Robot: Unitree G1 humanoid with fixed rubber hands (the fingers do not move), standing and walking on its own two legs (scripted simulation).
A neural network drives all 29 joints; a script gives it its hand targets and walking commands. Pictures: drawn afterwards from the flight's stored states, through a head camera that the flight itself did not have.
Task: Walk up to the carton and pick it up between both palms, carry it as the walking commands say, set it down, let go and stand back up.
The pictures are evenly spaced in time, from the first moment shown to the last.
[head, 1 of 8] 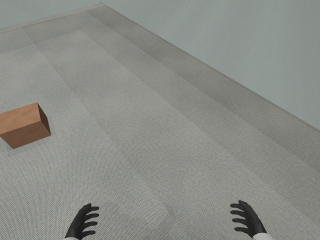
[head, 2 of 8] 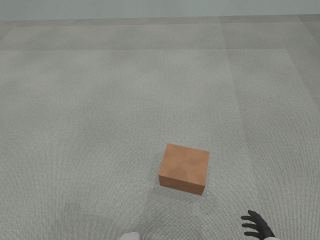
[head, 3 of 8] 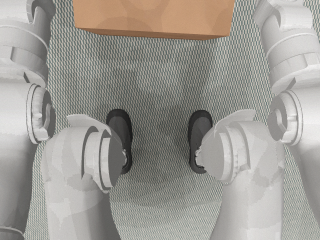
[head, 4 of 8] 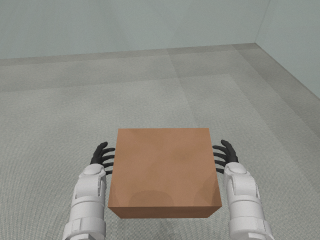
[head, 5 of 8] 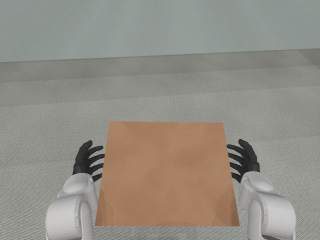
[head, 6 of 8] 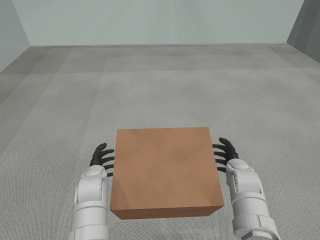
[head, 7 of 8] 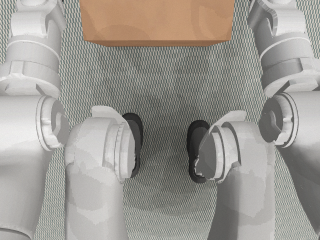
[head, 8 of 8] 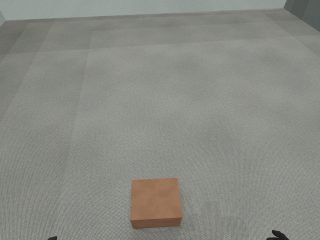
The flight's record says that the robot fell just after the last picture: no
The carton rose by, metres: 0.70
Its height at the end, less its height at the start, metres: +0.00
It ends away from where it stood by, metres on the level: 0.32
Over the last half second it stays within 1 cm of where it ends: yes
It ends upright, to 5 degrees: yes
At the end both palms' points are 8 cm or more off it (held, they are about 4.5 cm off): yes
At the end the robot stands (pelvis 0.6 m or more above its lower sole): yes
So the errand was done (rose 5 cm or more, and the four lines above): yes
